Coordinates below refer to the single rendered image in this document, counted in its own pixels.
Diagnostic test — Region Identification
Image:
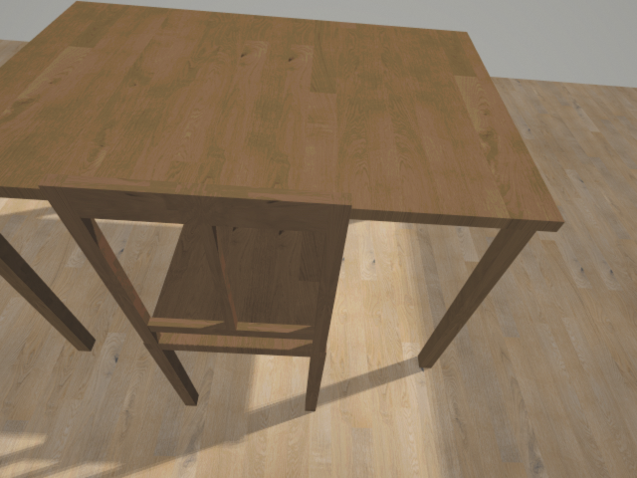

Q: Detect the chair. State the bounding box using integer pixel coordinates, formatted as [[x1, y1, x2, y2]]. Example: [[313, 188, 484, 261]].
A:
[[38, 173, 352, 411]]

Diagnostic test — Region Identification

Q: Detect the table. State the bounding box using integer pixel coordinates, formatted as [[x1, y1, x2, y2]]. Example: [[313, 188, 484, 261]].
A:
[[0, 1, 564, 368]]

